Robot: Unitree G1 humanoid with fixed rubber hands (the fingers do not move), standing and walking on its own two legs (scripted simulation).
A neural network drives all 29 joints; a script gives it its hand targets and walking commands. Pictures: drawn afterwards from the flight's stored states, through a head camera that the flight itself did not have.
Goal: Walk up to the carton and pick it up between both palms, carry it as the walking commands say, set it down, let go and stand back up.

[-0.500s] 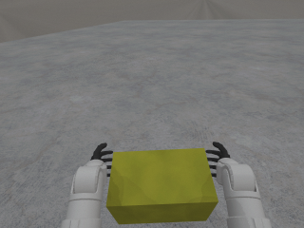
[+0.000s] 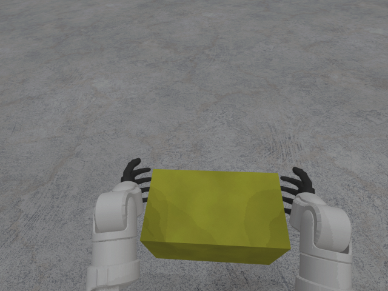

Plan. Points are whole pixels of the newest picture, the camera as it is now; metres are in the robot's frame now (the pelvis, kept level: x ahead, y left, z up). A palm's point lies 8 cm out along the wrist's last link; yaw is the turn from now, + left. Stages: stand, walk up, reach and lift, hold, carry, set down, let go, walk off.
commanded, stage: carry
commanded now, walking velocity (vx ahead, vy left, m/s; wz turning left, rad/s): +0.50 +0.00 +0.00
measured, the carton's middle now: (213, 218) +0.28 -0.01 -0.01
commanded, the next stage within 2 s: none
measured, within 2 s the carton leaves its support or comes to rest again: neither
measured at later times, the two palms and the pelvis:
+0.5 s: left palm (155, 100) +0.64 +0.14 +0.08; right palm (266, 99) +0.62 -0.19 +0.07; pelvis +0.36 -0.01 +0.01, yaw -2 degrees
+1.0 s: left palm (165, 49) +1.02 +0.14 +0.08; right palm (244, 45) +1.02 -0.19 +0.07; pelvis +0.74 -0.02 +0.00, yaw -1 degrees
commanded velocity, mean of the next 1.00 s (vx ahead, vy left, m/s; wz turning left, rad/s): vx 0.50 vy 0.00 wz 0.00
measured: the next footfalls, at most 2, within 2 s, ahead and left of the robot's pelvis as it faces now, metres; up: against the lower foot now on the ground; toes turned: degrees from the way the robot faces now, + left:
left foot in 0.28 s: +0.32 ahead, +0.11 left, +0.00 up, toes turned +9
right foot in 0.54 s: +0.47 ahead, -0.13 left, +0.00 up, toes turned -9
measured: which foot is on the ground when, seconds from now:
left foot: down 0.00-0.00, up 0.02-0.26, down 0.28-0.58, up 0.60-0.80, down 0.82-1.00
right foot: down 0.00-0.28, up 0.30-0.52, down 0.54-0.86, up 0.88-1.00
